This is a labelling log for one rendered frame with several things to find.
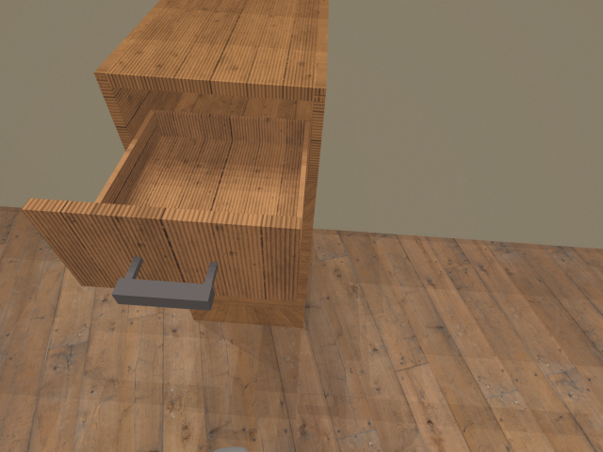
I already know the drawer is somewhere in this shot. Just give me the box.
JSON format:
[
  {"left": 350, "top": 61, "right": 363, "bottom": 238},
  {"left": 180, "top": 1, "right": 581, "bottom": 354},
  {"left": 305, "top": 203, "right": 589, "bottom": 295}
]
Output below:
[{"left": 21, "top": 109, "right": 310, "bottom": 301}]

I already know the cabinet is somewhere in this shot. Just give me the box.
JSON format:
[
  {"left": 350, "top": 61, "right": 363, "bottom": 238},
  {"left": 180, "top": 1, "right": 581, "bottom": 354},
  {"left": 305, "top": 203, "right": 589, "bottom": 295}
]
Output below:
[{"left": 94, "top": 0, "right": 329, "bottom": 328}]

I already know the handle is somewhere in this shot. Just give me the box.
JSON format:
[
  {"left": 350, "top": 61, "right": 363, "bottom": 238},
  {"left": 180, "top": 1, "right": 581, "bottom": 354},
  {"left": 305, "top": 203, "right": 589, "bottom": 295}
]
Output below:
[{"left": 111, "top": 256, "right": 218, "bottom": 311}]

